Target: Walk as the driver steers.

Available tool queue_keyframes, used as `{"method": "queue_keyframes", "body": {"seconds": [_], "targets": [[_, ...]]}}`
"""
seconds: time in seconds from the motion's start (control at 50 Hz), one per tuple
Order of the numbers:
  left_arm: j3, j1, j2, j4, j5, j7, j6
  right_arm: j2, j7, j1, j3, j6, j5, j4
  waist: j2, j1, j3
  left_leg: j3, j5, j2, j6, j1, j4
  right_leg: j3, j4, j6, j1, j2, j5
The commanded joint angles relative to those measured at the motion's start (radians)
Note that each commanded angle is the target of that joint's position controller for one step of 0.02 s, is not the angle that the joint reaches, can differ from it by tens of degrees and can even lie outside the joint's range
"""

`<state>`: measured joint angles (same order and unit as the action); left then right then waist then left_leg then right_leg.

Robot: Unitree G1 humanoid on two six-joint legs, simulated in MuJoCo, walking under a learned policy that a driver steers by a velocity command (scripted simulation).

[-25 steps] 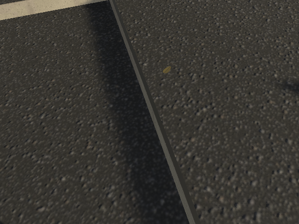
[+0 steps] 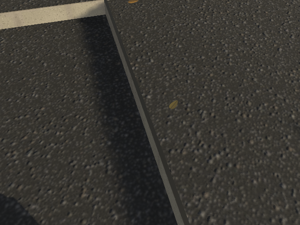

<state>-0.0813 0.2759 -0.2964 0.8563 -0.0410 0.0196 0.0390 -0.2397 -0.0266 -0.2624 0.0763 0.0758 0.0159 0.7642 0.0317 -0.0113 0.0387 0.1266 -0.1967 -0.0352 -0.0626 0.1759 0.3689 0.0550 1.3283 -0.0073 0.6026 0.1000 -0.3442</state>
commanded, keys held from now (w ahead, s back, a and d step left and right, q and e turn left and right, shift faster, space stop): w+e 0.80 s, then w+q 0.10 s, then q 0.10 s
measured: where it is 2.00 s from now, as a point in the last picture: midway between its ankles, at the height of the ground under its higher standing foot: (217, 155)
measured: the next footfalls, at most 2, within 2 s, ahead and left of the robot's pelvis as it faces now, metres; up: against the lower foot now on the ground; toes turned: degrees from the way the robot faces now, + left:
right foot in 0.40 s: +0.43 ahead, -0.19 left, +0.13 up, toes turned -17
left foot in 0.94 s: +0.83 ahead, -0.23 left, +0.13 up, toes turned -33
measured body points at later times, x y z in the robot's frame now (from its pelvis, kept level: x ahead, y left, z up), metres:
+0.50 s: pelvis +0.31 -0.11 +0.01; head +0.36 -0.11 +0.46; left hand +0.54 +0.05 -0.11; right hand +0.27 -0.36 -0.12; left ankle +0.13 +0.08 -0.56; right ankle +0.39 -0.18 -0.61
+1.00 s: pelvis +0.66 -0.22 +0.11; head +0.68 -0.24 +0.56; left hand +0.82 +0.01 -0.01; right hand +0.76 -0.54 +0.05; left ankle +0.79 -0.21 -0.61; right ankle +0.42 -0.20 -0.52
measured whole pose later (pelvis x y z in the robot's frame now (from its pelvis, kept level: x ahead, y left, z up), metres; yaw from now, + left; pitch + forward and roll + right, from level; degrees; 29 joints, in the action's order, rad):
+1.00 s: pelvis +0.66 -0.22 +0.11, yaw -31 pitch +3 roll +2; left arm -0.04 0.37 -0.27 0.83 0.00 0.02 0.05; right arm -0.25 -0.03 -0.01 0.03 0.13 0.01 0.63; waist 0.02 0.05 0.02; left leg 0.03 -0.07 -0.11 -0.09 0.46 0.47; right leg 0.19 1.09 0.02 0.17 -0.14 -0.51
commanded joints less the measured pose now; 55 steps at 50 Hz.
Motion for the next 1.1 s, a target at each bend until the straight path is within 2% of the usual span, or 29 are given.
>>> {"method": "queue_keyframes", "body": {"seconds": [0.02,0.04,0.06,0.16,0.28,0.32,0.34,0.36,0.38,0.4,0.42,0.44,0.46,0.48,0.52,0.54,0.62,0.64,0.68,0.76,0.82,0.88,0.92,0.94,0.96,0.98,1.0,1.04,1.1], "targets": [[-0.011,0.104,-0.013,-0.021,-0.004,0.013,-0.029,-0.055,0.002,0.044,0.009,0.029,0.003,-0.022,-0.12,0.05,0.011,-0.162,0.278,0.314,-0.15,0.012,-0.223,0.045,0.192,0.0,0.122,0.025,0.031],[-0.011,0.072,-0.015,-0.032,0.0,0.015,-0.032,-0.05,0.009,0.032,0.006,0.026,0.001,-0.005,-0.114,0.045,0.03,-0.135,0.262,0.308,-0.142,-0.005,-0.226,0.054,0.203,0.001,0.183,0.023,0.054],[0.006,-0.035,0.03,-0.087,0.106,-0.007,-0.045,-0.086,0.011,-0.066,0.005,0.025,0.031,0.043,-0.035,0.044,0.066,-0.104,0.271,0.312,-0.122,0.057,-0.218,-0.015,0.213,0.027,0.201,-0.012,0.048],[0.013,-0.196,0.035,-0.179,0.073,-0.021,-0.053,-0.084,0.035,-0.173,-0.002,0.031,0.046,0.108,-0.086,0.019,0.054,-0.079,0.251,0.344,-0.091,-0.258,-0.187,0.017,0.349,0.086,0.557,-0.038,-0.02],[0.072,-0.515,0.154,-0.348,0.071,0.011,-0.036,-0.058,0.066,-0.323,-0.021,0.035,0.057,0.212,-0.062,-0.024,0.14,-0.036,0.308,0.405,-0.053,-0.501,-0.193,0.021,0.536,0.188,1.005,-0.026,-0.348],[0.093,-0.512,0.16,-0.378,0.066,-0.011,-0.021,-0.047,0.072,-0.256,-0.033,0.027,0.037,0.209,-0.037,0.02,0.102,0.091,0.378,0.319,-0.011,-0.385,-0.249,-0.094,0.268,0.198,0.786,-0.01,-0.273],[0.103,-0.414,0.152,-0.338,0.058,-0.039,-0.021,-0.056,0.07,-0.189,-0.039,0.016,0.004,0.169,0.01,0.053,0.051,0.193,0.658,0.24,-0.036,-0.152,-0.287,-0.271,-0.011,0.201,0.365,-0.073,-0.113],[0.101,-0.367,0.152,-0.316,0.052,-0.052,-0.025,-0.096,0.071,-0.206,-0.034,0.021,-0.021,0.152,-0.048,0.043,-0.003,0.147,1.028,0.278,-0.088,-0.029,-0.247,-0.313,-0.116,0.187,0.048,-0.122,0.006],[0.074,-0.173,0.111,-0.254,0.055,-0.055,-0.039,-0.193,0.064,-0.2,-0.013,0.009,-0.025,0.143,-0.176,0.123,-0.119,0.164,1.537,0.314,-0.11,-0.059,-0.012,-0.376,-0.048,0.192,-0.127,-0.224,-0.109],[0.051,0.075,0.062,-0.188,0.049,-0.053,-0.044,-0.274,0.049,-0.161,0.012,0.005,-0.042,0.125,-0.246,0.228,-0.273,0.15,1.698,0.319,-0.08,-0.083,0.294,-0.273,-0.157,0.241,-0.345,-0.256,-0.102],[0.006,0.144,-0.054,-0.165,0.043,-0.038,-0.037,-0.27,0.03,-0.114,0.017,0.015,-0.069,0.062,-0.185,0.275,-0.356,0.127,1.301,0.222,-0.001,0.119,0.679,0.012,-0.35,0.312,-0.559,-0.214,-0.086],[-0.036,0.066,-0.21,-0.168,0.045,-0.025,-0.043,-0.153,-0.021,-0.113,-0.007,0.036,-0.039,-0.004,0.174,0.176,-0.43,0.046,-0.188,-0.015,0.1,0.429,1.215,0.669,-0.671,0.469,-0.74,0.115,0.198],[-0.048,0.071,-0.206,-0.171,0.052,-0.012,-0.052,-0.144,-0.042,-0.058,-0.004,0.05,0.004,-0.033,0.015,0.161,-0.498,-0.207,-0.085,-0.007,0.072,0.428,1.305,0.848,-0.781,0.399,-0.682,0.086,0.19],[-0.043,0.04,-0.179,-0.123,0.056,-0.009,-0.048,-0.096,-0.04,-0.045,-0.014,0.04,-0.007,-0.055,-0.03,0.11,-0.377,-0.212,-0.03,0.028,0.06,0.482,1.325,0.786,-0.815,0.364,-0.573,0.099,0.039],[-0.019,-0.032,-0.06,-0.079,0.058,-0.001,-0.018,-0.011,-0.002,-0.006,-0.045,0.018,0.019,-0.09,-0.084,0.021,-0.081,-0.206,-0.064,0.089,0.043,0.563,1.227,0.619,-0.767,0.303,-0.277,0.034,0.164],[-0.006,-0.07,-0.01,-0.081,0.057,-0.001,-0.008,-0.007,0.01,-0.023,-0.049,-0.004,0.031,-0.104,-0.082,-0.019,-0.056,-0.21,-0.081,0.103,0.044,0.529,1.181,0.524,-0.769,0.284,-0.181,0.001,0.209],[-0.008,-0.012,-0.041,-0.05,0.06,-0.003,0.028,-0.045,0.028,0.074,-0.048,-0.04,0.025,-0.18,-0.017,-0.025,-0.045,-0.163,-0.108,0.113,0.062,0.543,0.933,0.342,-0.898,0.292,-0.158,-0.058,0.326],[0.014,-0.04,0.02,-0.111,0.003,-0.006,0.071,-0.064,0.042,0.15,-0.034,0.009,-0.024,-0.21,-0.057,-0.018,-0.099,-0.226,-0.018,0.11,0.055,0.536,0.821,0.396,-0.968,0.302,-0.187,-0.052,0.238],[0.007,0.02,-0.032,-0.089,-0.015,-0.001,0.079,-0.051,0.043,0.247,-0.048,0.038,-0.006,-0.236,-0.015,0.014,-0.089,-0.197,0.002,0.094,0.068,0.682,0.727,0.397,-1.021,0.312,-0.348,-0.057,0.164],[0.023,0.164,-0.011,-0.072,0.012,0.018,0.037,0.032,0.006,0.474,-0.083,0.06,-0.007,-0.298,-0.006,0.123,-0.034,-0.047,0.256,-0.013,0.094,0.418,0.264,0.273,-1.143,0.243,-0.29,-0.106,0.306],[0.013,0.163,-0.071,-0.069,0.006,0.014,0.049,-0.057,-0.004,0.427,-0.044,0.071,-0.026,-0.276,0.065,0.089,-0.048,-0.108,0.37,-0.029,0.066,0.315,0.118,0.266,-1.113,0.203,-0.454,-0.061,0.43],[0.005,0.197,-0.092,-0.051,0.022,0.019,0.028,-0.112,-0.005,0.366,-0.009,0.071,-0.03,-0.259,0.136,0.052,-0.084,-0.081,0.29,-0.062,0.019,0.237,0.059,0.253,-0.953,0.145,-0.663,-0.022,0.872],[0.001,0.084,-0.117,-0.093,0.047,0.014,0.016,-0.144,0.004,0.135,0.011,0.061,-0.036,-0.193,0.147,-0.081,-0.166,-0.12,0.342,0.002,-0.052,0.027,-0.011,0.208,-0.654,0.097,-0.652,-0.031,1.081],[0.015,0.02,-0.08,-0.142,0.072,0.007,0.023,-0.162,0.01,-0.047,0.005,0.055,-0.008,-0.153,0.069,-0.145,-0.318,-0.252,0.492,0.146,-0.117,-0.28,0.098,0.206,-0.375,0.082,-0.47,-0.075,0.782],[0.045,0.244,0.043,-0.118,0.071,-0.002,0.029,-0.203,-0.003,-0.071,0.007,0.062,0.027,-0.12,-0.302,-0.01,-0.434,-0.666,0.914,0.432,-0.347,-0.684,0.182,0.15,0.027,-0.023,-0.055,-0.254,-0.228],[0.042,0.315,-0.057,-0.079,0.039,-0.009,0.038,-0.152,-0.007,-0.076,0.008,0.054,0.007,-0.118,-0.291,-0.035,-0.516,-0.855,0.727,0.448,-0.398,-0.684,0.08,0.179,0.173,-0.027,0.034,-0.217,-0.23],[0.026,0.15,-0.131,-0.116,0.031,-0.011,0.041,-0.1,0.004,0.027,-0.003,0.047,-0.01,-0.151,-0.179,-0.055,-0.361,-0.714,0.675,0.389,-0.342,-0.53,0.041,0.162,0.176,-0.029,0.073,-0.152,-0.167],[0.031,-0.063,-0.126,-0.19,0.068,-0.011,0.055,-0.09,0.011,0.102,-0.024,0.032,-0.017,-0.159,0.031,-0.023,-0.172,-0.532,0.791,0.276,-0.27,-0.232,-0.02,0.077,0.1,-0.034,0.074,-0.112,-0.089],[0.044,-0.056,-0.064,-0.233,0.071,-0.004,0.048,-0.133,0.014,0.085,-0.014,0.023,-0.011,-0.141,-0.033,0.041,-0.135,-0.455,0.835,0.202,-0.25,-0.061,-0.067,0.05,-0.048,-0.045,0.03,-0.089,-0.05]]}}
